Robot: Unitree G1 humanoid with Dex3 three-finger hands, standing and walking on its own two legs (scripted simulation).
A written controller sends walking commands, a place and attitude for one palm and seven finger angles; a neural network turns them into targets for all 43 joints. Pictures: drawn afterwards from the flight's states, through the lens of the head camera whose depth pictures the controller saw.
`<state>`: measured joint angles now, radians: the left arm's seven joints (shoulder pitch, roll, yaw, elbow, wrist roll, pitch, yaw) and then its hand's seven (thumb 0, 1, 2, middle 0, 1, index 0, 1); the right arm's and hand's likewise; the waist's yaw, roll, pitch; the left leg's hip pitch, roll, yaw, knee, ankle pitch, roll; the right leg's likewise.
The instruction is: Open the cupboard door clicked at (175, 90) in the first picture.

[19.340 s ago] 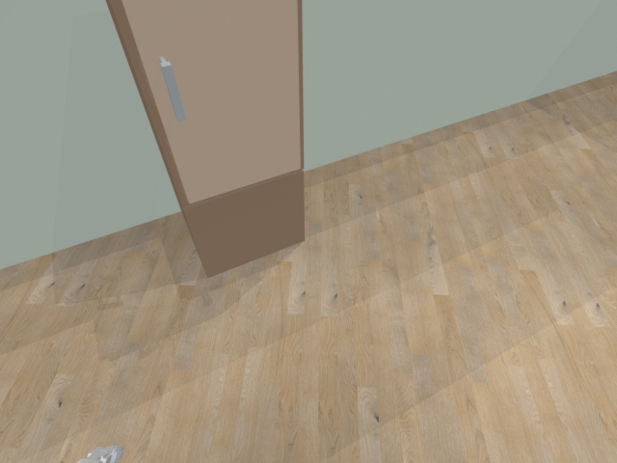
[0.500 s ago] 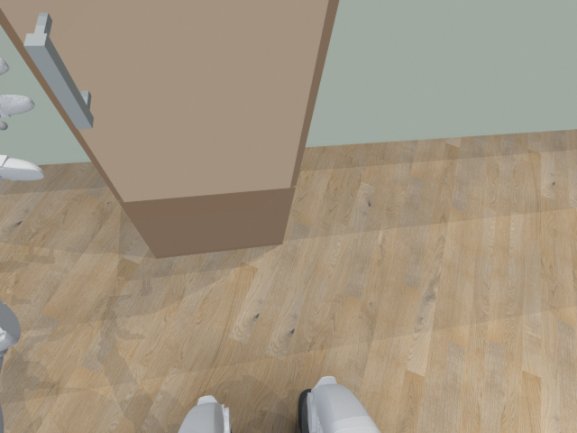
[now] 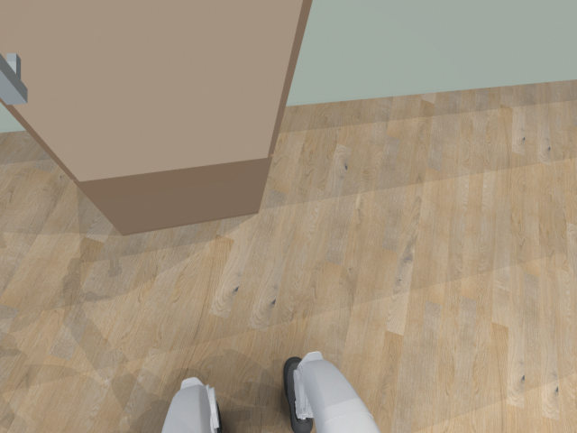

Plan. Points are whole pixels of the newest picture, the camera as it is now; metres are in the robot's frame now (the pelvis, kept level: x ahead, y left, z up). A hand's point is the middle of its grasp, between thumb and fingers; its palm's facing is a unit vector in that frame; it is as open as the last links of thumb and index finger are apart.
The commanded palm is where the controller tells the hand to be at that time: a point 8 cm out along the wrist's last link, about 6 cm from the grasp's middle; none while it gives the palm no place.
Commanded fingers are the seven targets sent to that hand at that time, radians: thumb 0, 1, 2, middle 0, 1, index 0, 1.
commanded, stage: move the hooked fingers beside the handle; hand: left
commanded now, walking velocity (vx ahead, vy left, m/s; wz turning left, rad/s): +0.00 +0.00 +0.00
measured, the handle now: out of the picture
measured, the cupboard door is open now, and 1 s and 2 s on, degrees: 0 0 0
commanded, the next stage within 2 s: slide the fingers in behind the handle in 0.60 s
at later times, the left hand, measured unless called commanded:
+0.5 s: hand out of the picture +0.51 +0.32 +0.10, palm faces +0.10 -0.99 +0.00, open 14.0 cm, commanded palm +0.49 +0.36 +0.10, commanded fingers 0.00 -0.50 0.30 -0.30 -1.20 -0.30 -1.20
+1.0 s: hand out of the picture +0.51 +0.31 +0.10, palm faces +0.08 -1.00 +0.00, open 14.0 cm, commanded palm +0.50 +0.35 +0.10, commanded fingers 0.00 -0.50 0.30 -0.30 -1.20 -0.30 -1.20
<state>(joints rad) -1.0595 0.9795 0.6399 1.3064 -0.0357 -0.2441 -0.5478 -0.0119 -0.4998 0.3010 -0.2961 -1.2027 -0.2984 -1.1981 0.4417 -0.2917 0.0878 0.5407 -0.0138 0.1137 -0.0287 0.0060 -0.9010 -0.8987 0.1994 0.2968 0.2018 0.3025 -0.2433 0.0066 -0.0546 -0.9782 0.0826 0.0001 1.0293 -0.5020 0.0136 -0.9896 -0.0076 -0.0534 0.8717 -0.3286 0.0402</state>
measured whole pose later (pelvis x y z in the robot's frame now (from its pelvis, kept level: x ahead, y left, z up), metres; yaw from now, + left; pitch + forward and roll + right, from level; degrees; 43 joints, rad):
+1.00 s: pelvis -0.01 -0.01 +0.00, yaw +1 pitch +25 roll -5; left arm -1.07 0.93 0.58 1.31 -0.05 -0.25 -0.52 -0.01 -0.50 0.30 -0.30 -1.20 -0.30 -1.20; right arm 0.42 -0.30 0.09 0.55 -0.01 0.11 -0.03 0.01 -0.90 -0.90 0.20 0.30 0.20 0.30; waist -0.23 0.00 -0.05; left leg -0.99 0.08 -0.02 1.05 -0.50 0.00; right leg -1.00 0.00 -0.07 0.90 -0.33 0.03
